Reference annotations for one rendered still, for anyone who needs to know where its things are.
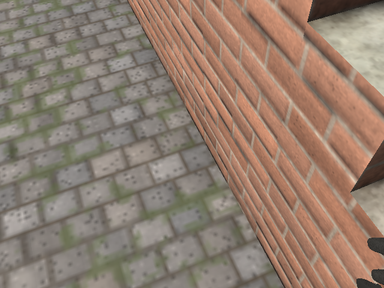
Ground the right robot hand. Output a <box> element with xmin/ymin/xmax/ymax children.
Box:
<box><xmin>356</xmin><ymin>238</ymin><xmax>384</xmax><ymax>288</ymax></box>

